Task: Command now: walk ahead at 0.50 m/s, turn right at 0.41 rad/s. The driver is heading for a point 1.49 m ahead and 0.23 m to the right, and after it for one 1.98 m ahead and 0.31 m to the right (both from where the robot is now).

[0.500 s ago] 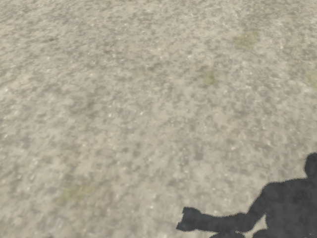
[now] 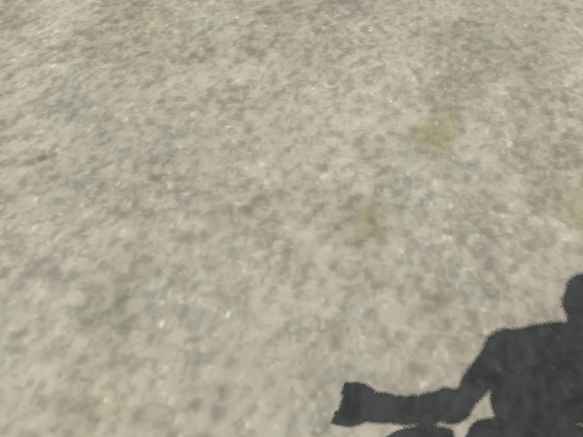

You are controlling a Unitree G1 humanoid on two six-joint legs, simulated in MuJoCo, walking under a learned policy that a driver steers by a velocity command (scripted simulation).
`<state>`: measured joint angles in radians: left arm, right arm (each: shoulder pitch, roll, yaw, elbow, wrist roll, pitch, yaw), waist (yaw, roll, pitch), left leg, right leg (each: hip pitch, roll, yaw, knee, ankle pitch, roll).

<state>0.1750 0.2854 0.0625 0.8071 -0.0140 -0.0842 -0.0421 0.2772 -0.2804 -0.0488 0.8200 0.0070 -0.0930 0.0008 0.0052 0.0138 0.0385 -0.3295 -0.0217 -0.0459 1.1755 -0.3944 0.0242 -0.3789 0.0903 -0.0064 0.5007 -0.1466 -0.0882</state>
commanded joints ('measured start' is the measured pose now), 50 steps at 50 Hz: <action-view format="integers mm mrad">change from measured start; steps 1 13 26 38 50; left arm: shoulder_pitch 50 195 112 -171 56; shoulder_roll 111 156 83 67 105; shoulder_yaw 21 44 14 -12 12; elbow -62 -49 -133 -226 -133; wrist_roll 14 -18 -4 -4 20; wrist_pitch -4 37 28 4 -3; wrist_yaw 14 60 41 7 15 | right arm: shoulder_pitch -72 -319 -40 88 26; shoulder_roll -133 -81 -82 -195 -97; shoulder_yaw -35 -18 -29 -52 -16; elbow -120 -212 -104 -2 -51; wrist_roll -20 -1 -17 24 2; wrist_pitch -37 -28 -20 13 11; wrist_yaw -2 8 15 8 8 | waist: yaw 7 72 -16 -72 -18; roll -34 -96 99 74 -113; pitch -70 -41 -34 2 -70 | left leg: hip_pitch -314 -135 204 265 -312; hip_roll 102 12 249 270 163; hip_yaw -59 -34 -270 -79 -12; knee -52 -681 -972 -972 -85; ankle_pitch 68 454 251 427 112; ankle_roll -12 -84 180 145 -26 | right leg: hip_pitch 290 179 -293 -150 225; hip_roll -280 -194 -171 -140 -324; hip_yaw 439 353 116 17 285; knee -271 -204 598 49 -321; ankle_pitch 63 69 -192 86 89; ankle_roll -202 -113 70 57 -166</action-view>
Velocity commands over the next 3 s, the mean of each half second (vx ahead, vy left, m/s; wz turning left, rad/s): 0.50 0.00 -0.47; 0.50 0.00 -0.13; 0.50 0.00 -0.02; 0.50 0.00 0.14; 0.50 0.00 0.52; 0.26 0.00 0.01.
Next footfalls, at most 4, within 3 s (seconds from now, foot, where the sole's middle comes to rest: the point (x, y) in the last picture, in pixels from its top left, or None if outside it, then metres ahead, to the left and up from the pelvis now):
0.36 left None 0.40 0.11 -0.77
0.84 right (403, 393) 0.56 -0.21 -0.77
1.34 left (334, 265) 0.92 -0.07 -0.77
1.88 right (443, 208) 1.12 -0.40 -0.77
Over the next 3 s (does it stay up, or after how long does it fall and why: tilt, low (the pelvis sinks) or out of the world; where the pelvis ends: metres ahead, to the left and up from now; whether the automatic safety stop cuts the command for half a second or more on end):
stays up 1.54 -0.26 0.00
